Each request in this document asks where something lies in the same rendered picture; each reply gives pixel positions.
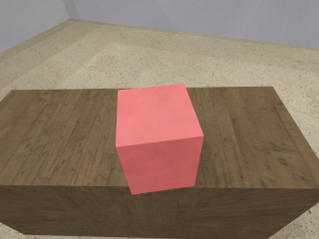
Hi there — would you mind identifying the carton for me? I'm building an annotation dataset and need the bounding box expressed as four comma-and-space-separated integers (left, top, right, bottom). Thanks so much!
116, 83, 204, 195

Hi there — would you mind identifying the pedestal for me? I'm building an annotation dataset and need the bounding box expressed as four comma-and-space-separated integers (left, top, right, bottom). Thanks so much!
0, 86, 319, 239

